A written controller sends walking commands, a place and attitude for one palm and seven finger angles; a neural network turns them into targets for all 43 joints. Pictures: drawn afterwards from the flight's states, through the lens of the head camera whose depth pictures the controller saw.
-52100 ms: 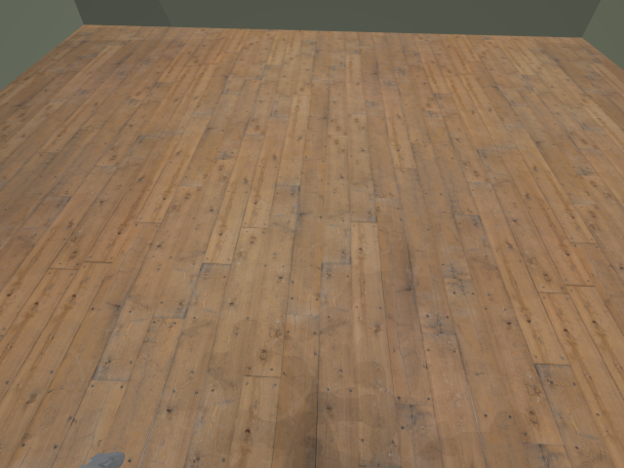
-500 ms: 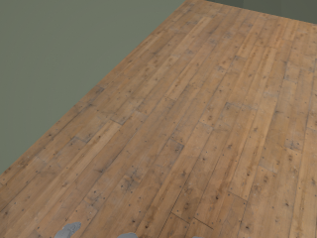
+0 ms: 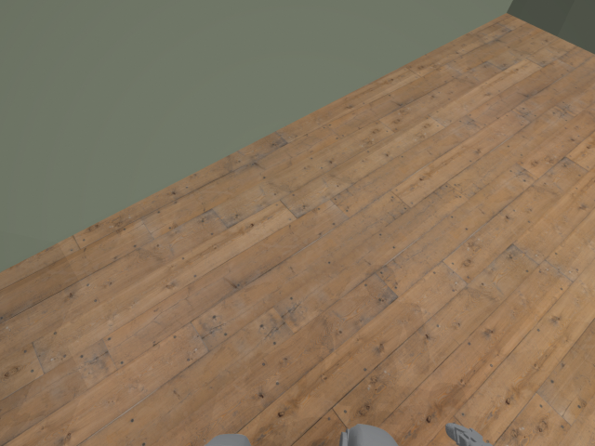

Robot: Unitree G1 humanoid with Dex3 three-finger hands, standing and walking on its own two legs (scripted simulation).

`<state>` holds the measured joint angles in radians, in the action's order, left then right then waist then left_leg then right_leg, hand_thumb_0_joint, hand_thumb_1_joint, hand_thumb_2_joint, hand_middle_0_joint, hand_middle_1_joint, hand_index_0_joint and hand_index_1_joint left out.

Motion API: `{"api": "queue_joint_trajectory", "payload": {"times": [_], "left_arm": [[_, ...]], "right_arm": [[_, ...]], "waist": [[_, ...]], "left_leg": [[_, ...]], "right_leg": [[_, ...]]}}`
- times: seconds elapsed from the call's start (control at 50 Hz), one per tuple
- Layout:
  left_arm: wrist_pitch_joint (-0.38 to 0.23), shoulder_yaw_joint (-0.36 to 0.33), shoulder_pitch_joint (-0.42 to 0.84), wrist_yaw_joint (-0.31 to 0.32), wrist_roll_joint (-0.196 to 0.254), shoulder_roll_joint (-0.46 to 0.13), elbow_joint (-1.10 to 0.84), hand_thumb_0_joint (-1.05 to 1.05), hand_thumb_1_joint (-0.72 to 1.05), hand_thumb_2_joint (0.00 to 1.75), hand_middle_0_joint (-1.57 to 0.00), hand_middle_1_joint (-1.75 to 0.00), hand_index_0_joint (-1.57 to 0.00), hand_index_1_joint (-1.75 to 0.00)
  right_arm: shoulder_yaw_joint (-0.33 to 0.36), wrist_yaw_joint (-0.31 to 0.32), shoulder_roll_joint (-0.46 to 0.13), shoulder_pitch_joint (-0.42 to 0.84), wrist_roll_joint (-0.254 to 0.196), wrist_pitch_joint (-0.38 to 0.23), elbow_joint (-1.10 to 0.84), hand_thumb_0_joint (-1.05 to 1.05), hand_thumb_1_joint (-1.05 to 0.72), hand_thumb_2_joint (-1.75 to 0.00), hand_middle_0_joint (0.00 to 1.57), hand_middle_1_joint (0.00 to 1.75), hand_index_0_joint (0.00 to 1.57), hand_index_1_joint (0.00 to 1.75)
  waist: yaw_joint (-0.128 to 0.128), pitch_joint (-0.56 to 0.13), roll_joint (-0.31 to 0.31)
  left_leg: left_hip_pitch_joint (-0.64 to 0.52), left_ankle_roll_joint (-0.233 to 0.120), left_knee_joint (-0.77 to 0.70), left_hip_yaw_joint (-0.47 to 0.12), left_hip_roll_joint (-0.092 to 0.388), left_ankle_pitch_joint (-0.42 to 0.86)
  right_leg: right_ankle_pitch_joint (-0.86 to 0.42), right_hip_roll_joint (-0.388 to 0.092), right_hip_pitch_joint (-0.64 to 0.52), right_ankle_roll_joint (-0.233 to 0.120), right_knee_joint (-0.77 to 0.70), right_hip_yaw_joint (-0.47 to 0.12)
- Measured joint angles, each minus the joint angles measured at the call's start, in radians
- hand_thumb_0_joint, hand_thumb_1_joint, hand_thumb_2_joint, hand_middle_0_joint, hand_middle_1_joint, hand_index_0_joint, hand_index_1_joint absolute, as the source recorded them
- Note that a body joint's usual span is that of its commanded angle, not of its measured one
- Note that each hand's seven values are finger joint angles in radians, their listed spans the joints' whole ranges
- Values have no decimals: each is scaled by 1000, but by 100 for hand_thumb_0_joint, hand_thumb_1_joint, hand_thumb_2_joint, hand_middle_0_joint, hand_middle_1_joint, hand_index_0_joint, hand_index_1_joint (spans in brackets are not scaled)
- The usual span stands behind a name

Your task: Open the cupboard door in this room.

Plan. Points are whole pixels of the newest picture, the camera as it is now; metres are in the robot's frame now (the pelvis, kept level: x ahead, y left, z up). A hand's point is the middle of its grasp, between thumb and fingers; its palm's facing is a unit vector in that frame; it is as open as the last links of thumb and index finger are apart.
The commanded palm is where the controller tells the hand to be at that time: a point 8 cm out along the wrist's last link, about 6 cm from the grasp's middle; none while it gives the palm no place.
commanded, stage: turn to face it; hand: left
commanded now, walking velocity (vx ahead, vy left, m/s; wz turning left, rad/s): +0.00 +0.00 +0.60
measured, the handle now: out of the picture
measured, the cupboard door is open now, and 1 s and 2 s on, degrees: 44 44 44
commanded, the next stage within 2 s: none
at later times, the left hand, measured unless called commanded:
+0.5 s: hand out of the picture +0.02 +0.18 -0.18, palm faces +0.34 -0.92 -0.20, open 7.4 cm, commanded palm none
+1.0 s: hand out of the picture -0.02 +0.15 -0.15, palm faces +0.58 -0.77 -0.26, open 7.4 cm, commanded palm none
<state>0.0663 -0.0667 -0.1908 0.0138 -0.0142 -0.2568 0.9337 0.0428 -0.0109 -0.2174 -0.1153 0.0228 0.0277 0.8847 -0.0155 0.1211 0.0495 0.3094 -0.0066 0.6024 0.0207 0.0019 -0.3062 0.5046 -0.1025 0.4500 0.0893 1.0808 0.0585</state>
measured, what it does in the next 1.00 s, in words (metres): steps on the spot, turning left: right foot, then left foot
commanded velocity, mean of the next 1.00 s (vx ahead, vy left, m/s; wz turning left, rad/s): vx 0.00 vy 0.00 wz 0.60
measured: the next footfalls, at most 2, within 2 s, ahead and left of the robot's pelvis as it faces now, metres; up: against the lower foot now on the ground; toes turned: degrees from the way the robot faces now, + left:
right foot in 0.18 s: +0.07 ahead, -0.16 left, +0.00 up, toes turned +3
left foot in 0.48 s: +0.03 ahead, +0.10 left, +0.00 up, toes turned +24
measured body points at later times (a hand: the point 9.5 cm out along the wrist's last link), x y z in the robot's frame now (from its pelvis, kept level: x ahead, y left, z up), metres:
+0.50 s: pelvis +0.01 -0.03 -0.01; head +0.06 +0.01 +0.44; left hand +0.00 +0.23 -0.16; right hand +0.20 -0.25 -0.13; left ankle -0.01 +0.08 -0.73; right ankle +0.03 -0.16 -0.72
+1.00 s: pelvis +0.04 -0.06 +0.01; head +0.08 -0.03 +0.46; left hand -0.05 +0.19 -0.13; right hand +0.27 -0.22 -0.13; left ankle -0.04 +0.04 -0.67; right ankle +0.09 -0.17 -0.73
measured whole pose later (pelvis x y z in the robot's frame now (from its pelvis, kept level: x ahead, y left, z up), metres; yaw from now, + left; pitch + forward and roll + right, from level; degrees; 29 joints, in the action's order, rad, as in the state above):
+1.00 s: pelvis +0.04 -0.06 +0.01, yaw +37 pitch +0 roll +2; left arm 0.01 -0.04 -0.21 0.02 -0.03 -0.21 0.88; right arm 0.08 -0.03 -0.25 -0.13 0.01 0.08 0.92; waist 0.01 0.12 0.02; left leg 0.45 0.06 0.95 0.04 0.00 -0.47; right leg 0.32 -0.12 0.21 0.02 0.54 0.13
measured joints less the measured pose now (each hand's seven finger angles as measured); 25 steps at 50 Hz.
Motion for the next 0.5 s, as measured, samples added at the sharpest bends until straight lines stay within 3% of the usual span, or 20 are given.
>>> {"api": "queue_joint_trajectory", "payload": {"times": [0.08,0.16,0.18,0.22,0.26,0.3,0.34,0.44,0.48,0.5], "left_arm": [[-11,-2,34,-8,3,-1,-32,1,91,90,-20,-30,-20,-30],[-32,3,45,-9,5,1,-63,1,91,90,-20,-30,-19,-30],[-44,5,37,-8,1,-5,-76,0,91,90,-20,-30,-20,-30],[-55,11,42,0,-7,12,-77,0,91,90,-20,-30,-20,-30],[-54,18,36,6,-8,32,-78,0,91,90,-20,-30,-20,-30],[-51,24,25,9,-9,45,-74,0,91,90,-20,-30,-20,-30],[-52,29,17,8,-12,51,-67,0,91,90,-20,-30,-20,-30],[-59,34,-3,-3,-11,52,-53,0,90,90,-20,-30,-20,-30],[-52,28,-23,-8,-4,47,-51,0,90,90,-20,-30,-20,-30],[-42,23,-22,-9,0,39,-45,0,90,90,-20,-30,-20,-30]], "right_arm": [[2,3,-6,-25,3,9,20,0,-91,-90,20,30,20,30],[13,1,-16,-50,1,25,27,0,-91,-90,20,30,21,30],[17,-1,-16,-60,-3,30,25,0,-91,-90,20,30,21,30],[30,-5,-34,-56,-6,41,30,0,-91,-90,20,30,21,30],[40,-9,-49,-52,-4,52,39,0,-91,-90,20,30,20,30],[42,-14,-51,-46,-4,56,45,0,-91,-90,20,30,20,30],[39,-18,-44,-42,-6,55,44,0,-91,-90,20,30,20,30],[23,-26,-28,-23,-12,39,28,0,-91,-90,20,30,20,30],[18,-29,-33,-22,-10,25,11,0,-91,-90,20,30,20,30],[19,-27,-29,-17,-7,16,7,0,-91,-90,20,30,20,30]], "waist": [[5,-5,-35],[20,-23,-66],[20,-37,-55],[27,-27,-74],[34,-22,-83],[40,-21,-72],[42,-17,-47],[28,-5,0],[25,-15,-3],[26,-15,5]], "left_leg": [[-13,11,-48,-54,3,36],[9,37,-20,-110,2,26],[31,34,16,-110,-11,2],[96,33,204,-106,-15,-142],[156,38,410,-74,-12,-176],[179,51,499,-31,2,-166],[160,62,449,10,14,-167],[50,59,138,71,15,-113],[-3,31,-8,68,18,28],[14,8,10,60,10,45]], "right_leg": [[-38,26,-6,-1,-124,-32],[-135,57,-107,-12,-395,-27],[-194,47,-134,-37,-480,-31],[-201,40,-132,-73,-448,-1],[-175,25,-155,-80,-452,31],[-176,8,-184,-77,-484,55],[-187,-12,-208,-73,-515,76],[-167,-58,-223,-55,-498,135],[-129,-69,-195,-40,-422,159],[-55,-73,-160,-24,-339,140]]}}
